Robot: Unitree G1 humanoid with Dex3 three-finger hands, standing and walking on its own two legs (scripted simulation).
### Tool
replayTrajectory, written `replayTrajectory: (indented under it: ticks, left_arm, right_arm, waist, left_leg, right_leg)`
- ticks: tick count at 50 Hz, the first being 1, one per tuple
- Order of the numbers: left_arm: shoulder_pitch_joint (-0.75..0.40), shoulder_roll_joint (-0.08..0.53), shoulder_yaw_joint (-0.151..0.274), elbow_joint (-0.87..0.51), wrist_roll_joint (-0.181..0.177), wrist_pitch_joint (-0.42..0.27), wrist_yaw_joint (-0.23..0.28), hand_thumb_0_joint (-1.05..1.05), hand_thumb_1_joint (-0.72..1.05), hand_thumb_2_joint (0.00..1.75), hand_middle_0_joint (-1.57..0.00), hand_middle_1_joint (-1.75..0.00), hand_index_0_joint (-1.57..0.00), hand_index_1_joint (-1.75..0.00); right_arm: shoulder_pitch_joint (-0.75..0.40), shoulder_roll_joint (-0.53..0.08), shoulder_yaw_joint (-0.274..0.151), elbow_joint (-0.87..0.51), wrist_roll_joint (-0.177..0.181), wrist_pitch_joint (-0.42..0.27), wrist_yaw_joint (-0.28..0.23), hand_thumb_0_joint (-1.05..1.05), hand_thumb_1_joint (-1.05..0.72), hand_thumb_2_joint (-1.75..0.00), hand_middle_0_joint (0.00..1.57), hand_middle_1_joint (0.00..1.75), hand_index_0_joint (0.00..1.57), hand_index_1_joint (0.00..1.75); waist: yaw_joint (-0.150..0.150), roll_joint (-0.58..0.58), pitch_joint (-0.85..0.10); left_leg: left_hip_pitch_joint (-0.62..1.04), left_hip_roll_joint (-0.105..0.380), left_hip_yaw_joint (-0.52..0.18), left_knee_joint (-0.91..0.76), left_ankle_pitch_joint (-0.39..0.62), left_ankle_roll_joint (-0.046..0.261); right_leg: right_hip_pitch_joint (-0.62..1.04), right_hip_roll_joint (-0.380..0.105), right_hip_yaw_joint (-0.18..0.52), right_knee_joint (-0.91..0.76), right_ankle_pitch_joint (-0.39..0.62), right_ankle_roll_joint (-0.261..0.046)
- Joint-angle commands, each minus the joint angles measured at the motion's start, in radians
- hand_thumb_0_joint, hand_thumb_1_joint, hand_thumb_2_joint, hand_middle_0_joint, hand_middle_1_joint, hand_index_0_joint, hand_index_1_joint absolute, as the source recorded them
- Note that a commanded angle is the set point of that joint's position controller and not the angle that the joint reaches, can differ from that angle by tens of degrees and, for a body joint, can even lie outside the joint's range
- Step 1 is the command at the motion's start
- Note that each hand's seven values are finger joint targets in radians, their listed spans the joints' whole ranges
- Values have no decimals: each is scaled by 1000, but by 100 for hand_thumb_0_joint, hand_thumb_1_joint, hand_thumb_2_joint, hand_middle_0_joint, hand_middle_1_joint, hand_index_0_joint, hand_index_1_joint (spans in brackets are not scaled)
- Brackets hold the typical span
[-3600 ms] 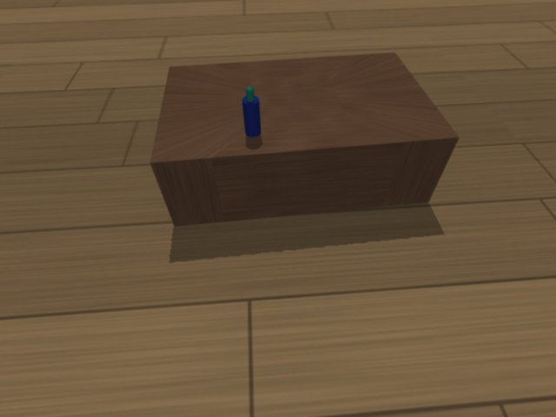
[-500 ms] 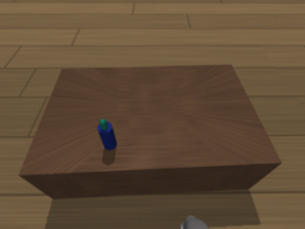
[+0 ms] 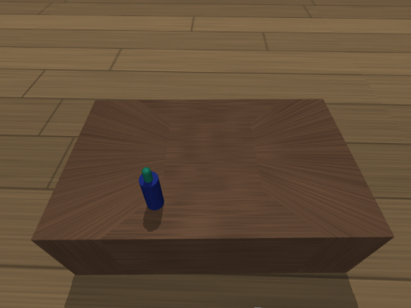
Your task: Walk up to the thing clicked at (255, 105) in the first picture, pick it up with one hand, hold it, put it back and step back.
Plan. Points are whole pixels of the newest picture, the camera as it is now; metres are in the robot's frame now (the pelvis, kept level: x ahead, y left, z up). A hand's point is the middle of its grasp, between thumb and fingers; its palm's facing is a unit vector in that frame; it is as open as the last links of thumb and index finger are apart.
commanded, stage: walk up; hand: left
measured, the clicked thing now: (151, 187) +0.55 +0.20 -0.26
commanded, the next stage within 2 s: stand in 1.34 s
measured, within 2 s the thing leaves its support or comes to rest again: neither
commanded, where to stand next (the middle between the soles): +0.09 +0.01 m, yaw -3 degrees
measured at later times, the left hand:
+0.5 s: hand out of the picture +0.09 +0.26 -0.13, palm faces +0.02 -0.93 -0.35, open 7.4 cm
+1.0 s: hand out of the picture +0.12 +0.25 -0.13, palm faces -0.02 -0.94 -0.34, open 7.4 cm
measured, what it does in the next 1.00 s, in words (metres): stands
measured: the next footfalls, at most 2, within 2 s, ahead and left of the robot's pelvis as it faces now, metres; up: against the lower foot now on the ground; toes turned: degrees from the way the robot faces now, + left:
none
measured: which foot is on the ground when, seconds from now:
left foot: down 0.00-1.00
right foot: down 0.00-1.00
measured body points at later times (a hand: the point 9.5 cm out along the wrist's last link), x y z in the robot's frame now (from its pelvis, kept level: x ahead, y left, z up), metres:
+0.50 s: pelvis +0.02 +0.00 +0.02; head +0.04 -0.01 +0.47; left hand +0.09 +0.30 -0.10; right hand +0.14 -0.30 -0.11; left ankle +0.00 +0.13 -0.72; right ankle +0.08 -0.14 -0.72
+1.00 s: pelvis +0.03 +0.00 +0.03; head +0.04 -0.01 +0.48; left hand +0.12 +0.30 -0.10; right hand +0.10 -0.31 -0.11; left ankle +0.00 +0.13 -0.72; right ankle +0.08 -0.14 -0.72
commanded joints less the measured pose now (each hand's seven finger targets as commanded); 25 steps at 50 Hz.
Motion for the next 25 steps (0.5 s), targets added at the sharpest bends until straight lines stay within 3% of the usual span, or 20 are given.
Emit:
replayTrajectory:
  ticks: [1,2,3,5,6,8,11,13,16,20,25]
  left_arm:
    - [18,186,50,-6,-8,-34,8,0,90,90,-20,-30,-20,-30]
    - [19,193,51,3,-11,-37,10,0,90,90,-20,-30,-20,-30]
    - [-7,202,47,10,-10,-38,12,0,90,90,-20,-30,-20,-30]
    - [-62,211,37,12,-3,-35,8,0,90,90,-20,-30,-20,-30]
    - [-81,213,32,12,-2,-32,5,0,90,90,-20,-30,-20,-30]
    - [-78,206,25,33,-5,-29,0,0,90,90,-20,-30,-20,-30]
    - [-61,204,25,68,-5,-38,-2,0,90,90,-20,-30,-20,-30]
    - [-71,203,22,79,-5,-47,0,0,90,90,-20,-30,-20,-30]
    - [-84,195,19,89,-13,-51,4,0,90,90,-20,-30,-20,-30]
    - [-94,186,16,106,-12,-47,8,0,90,90,-20,-30,-20,-30]
    - [-111,172,13,125,-6,-41,8,0,90,90,-20,-30,-20,-30]
  right_arm:
    - [-140,-198,-30,-76,5,-43,-13,0,-90,-90,20,30,20,30]
    - [-137,-198,-28,-70,12,-46,-11,0,-90,-90,20,30,20,30]
    - [-116,-193,-26,-60,16,-43,-12,0,-90,-90,20,30,20,30]
    - [-86,-191,-26,-39,15,-30,-14,0,-90,-90,20,30,20,30]
    - [-91,-198,-27,-29,11,-27,-15,0,-90,-90,20,30,20,30]
    - [-131,-219,-28,-23,8,-26,-13,0,-90,-90,20,30,20,30]
    - [-136,-204,-20,-12,14,-33,-10,0,-90,-90,20,30,20,30]
    - [-128,-194,-18,-3,20,-37,-12,0,-90,-90,20,30,20,30]
    - [-114,-189,-20,16,26,-38,-16,0,-90,-90,20,30,20,30]
    - [-150,-180,-24,25,27,-30,-18,0,-90,-90,20,30,20,30]
    - [-185,-175,-25,42,23,-23,-14,0,-90,-90,20,30,20,30]
  waist:
    - [59,134,-31]
    - [58,146,-67]
    - [39,133,-89]
    - [9,100,-63]
    - [9,94,-31]
    - [24,102,10]
    - [28,63,-23]
    - [14,17,-85]
    - [7,3,-136]
    - [12,-16,-144]
    - [13,-8,-99]
  left_leg:
    - [-142,114,-125,-243,136,83]
    - [-107,103,-110,-204,208,69]
    - [-92,91,-107,-206,168,63]
    - [-83,89,-126,-273,-69,64]
    - [-78,95,-136,-305,-138,65]
    - [-86,103,-152,-331,-173,68]
    - [-41,100,-130,-319,-44,68]
    - [37,93,-102,-291,139,59]
    - [116,90,-81,-283,297,49]
    - [151,95,-69,-303,333,49]
    - [132,95,-78,-362,247,45]
  right_leg:
    - [205,-6,6,-160,219,-20]
    - [247,-15,18,-175,310,-25]
    - [254,-27,49,-185,316,-31]
    - [188,-60,99,-247,118,-36]
    - [156,-58,105,-267,33,-31]
    - [139,-33,83,-289,-1,-19]
    - [188,-46,83,-305,133,-20]
    - [222,-70,90,-313,314,-21]
    - [253,-87,85,-306,447,-14]
    - [264,-94,75,-330,468,-7]
    - [261,-86,69,-381,352,3]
